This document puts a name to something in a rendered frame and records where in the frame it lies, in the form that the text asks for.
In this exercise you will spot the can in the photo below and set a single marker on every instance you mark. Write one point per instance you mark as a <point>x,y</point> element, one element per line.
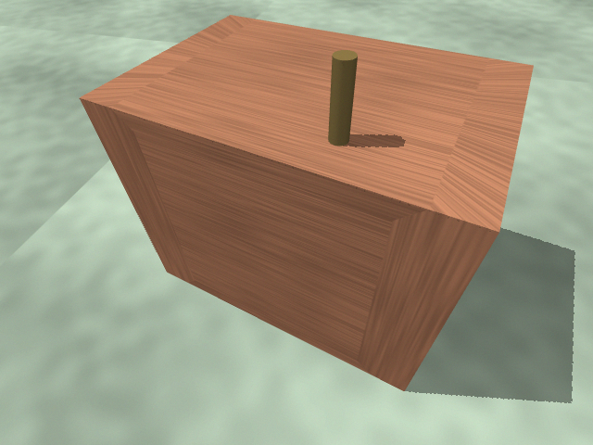
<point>344,66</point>

